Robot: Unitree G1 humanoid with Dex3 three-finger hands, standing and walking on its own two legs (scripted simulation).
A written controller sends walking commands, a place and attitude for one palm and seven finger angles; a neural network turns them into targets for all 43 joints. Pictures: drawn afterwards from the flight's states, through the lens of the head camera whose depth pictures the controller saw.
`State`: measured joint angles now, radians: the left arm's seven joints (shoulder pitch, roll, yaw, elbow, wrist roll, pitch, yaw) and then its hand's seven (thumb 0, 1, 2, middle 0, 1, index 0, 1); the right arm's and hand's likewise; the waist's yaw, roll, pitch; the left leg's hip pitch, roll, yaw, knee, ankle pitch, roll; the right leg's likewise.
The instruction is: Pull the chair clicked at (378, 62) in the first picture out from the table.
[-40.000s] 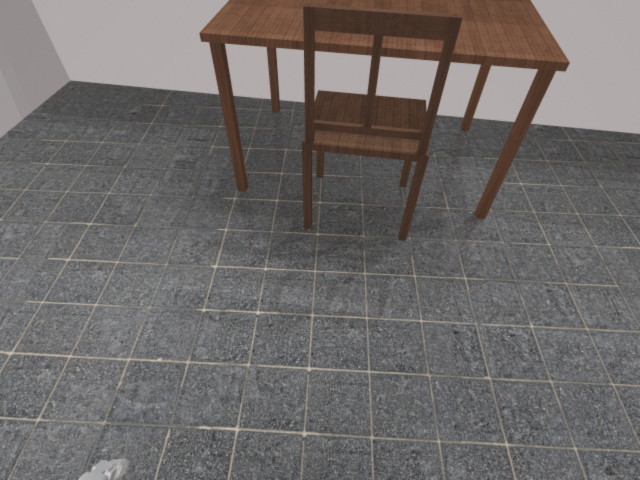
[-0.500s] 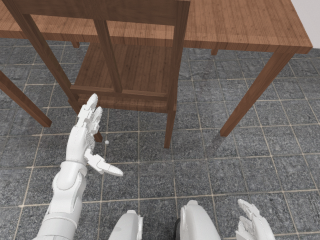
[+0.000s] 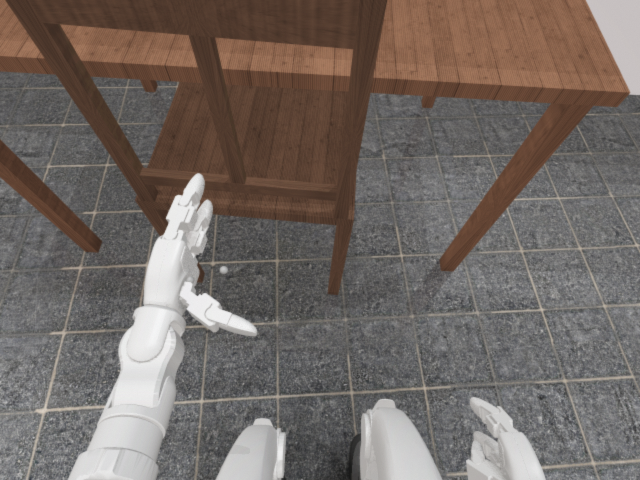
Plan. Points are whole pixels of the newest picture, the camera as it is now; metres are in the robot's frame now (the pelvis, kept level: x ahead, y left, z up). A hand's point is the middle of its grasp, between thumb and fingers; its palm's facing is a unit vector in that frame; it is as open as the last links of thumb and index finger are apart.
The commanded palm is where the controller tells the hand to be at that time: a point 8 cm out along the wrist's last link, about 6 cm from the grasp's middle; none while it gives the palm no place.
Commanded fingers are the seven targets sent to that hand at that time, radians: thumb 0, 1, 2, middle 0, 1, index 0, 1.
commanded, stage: aim the fingers beside a spindle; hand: left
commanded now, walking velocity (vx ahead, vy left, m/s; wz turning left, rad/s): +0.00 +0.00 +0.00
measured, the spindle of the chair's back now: (223, 121) +0.61 +0.15 +0.01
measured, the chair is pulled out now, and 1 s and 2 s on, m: -0.10 -0.10 -0.10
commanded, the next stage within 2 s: push the fingers through the gap in 0.68 s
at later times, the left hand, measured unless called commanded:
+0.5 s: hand (226, 275) +0.35 +0.12 +0.02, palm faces -0.10 -1.00 -0.03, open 16.9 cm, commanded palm +0.33 +0.17 +0.02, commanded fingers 0.00 -0.50 0.30 -0.06 -0.08 -0.06 -0.08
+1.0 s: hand (230, 257) +0.38 +0.12 +0.02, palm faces -0.08 -1.00 -0.04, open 16.9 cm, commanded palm +0.36 +0.17 +0.02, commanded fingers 0.00 -0.50 0.30 -0.06 -0.08 -0.06 -0.08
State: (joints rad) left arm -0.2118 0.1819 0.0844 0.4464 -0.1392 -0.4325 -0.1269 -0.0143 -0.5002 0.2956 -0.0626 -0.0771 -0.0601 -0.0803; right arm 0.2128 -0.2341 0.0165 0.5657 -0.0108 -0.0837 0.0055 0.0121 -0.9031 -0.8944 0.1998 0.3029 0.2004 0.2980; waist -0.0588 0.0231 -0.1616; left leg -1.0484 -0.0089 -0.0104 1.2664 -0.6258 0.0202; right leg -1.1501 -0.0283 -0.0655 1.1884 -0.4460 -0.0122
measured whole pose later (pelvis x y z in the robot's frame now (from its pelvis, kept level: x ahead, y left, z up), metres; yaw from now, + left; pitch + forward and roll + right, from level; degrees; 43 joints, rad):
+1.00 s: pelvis -0.01 -0.01 +0.00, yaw +0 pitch +23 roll -1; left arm -0.31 0.19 0.11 0.55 -0.13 -0.45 -0.12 -0.01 -0.50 0.30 -0.06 -0.08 -0.06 -0.08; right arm 0.22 -0.24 0.02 0.59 -0.01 -0.09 0.00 0.01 -0.90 -0.89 0.20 0.30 0.20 0.30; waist -0.07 0.02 -0.16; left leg -1.07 -0.01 -0.01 1.27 -0.62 0.01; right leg -1.17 -0.03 -0.07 1.20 -0.44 -0.02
